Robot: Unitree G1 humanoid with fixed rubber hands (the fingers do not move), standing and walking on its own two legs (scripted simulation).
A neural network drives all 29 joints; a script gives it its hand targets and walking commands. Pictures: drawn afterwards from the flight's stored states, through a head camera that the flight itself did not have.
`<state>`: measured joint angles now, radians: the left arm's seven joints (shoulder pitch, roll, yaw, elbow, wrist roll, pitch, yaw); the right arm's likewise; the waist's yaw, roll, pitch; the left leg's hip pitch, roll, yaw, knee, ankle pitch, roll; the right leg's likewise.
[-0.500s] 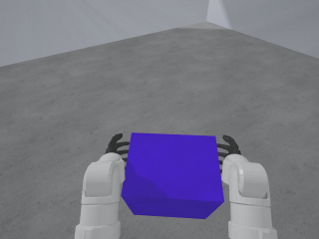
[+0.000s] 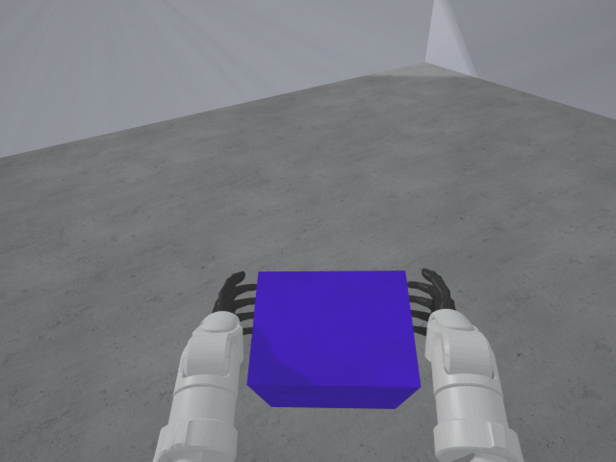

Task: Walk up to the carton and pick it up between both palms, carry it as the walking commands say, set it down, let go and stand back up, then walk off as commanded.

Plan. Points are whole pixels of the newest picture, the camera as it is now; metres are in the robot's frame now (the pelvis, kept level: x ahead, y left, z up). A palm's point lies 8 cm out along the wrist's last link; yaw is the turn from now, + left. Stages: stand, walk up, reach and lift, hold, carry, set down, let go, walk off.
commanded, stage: set down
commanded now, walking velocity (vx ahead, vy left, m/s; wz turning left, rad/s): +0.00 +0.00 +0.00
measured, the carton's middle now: (331, 345) +0.32 -0.04 -0.03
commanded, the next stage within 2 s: none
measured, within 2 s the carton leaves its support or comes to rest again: neither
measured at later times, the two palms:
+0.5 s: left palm (253, 331) +0.34 +0.08 +0.00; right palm (448, 335) +0.30 -0.21 +0.00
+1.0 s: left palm (268, 356) +0.35 +0.07 -0.10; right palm (440, 361) +0.31 -0.22 -0.10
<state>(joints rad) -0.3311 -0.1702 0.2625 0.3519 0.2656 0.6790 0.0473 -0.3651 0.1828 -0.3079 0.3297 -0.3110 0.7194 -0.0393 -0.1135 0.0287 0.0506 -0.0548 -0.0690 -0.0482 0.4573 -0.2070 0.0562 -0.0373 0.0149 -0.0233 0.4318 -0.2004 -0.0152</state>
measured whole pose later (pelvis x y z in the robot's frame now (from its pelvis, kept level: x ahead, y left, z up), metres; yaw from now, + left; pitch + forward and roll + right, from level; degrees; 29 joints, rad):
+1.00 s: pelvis -0.02 +0.00 -0.05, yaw -2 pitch +17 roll +0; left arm -0.54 -0.24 0.42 0.54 0.32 0.26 0.10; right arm -0.55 0.12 -0.49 0.54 -0.32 0.28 0.05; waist -0.11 0.04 0.02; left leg -0.86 -0.07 0.01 0.86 -0.30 0.05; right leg -0.87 0.02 0.01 0.87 -0.30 -0.02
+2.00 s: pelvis -0.04 -0.01 -0.20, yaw -1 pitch +41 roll +1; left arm -0.83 -0.16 0.43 0.62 0.22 0.26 0.19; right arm -0.82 0.03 -0.48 0.62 -0.25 0.30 0.01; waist -0.09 0.06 -0.19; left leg -1.74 -0.07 0.02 1.51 -0.48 0.03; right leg -1.74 0.02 -0.02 1.52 -0.48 -0.03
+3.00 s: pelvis -0.07 -0.02 -0.33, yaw +1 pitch +45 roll +3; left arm -1.16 -0.02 0.43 0.73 0.13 0.24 0.21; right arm -1.16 -0.14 -0.38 0.75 -0.16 0.30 -0.03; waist -0.09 0.07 0.01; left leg -2.18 -0.09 0.03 1.93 -0.54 -0.01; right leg -2.20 0.02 -0.03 1.95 -0.54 -0.06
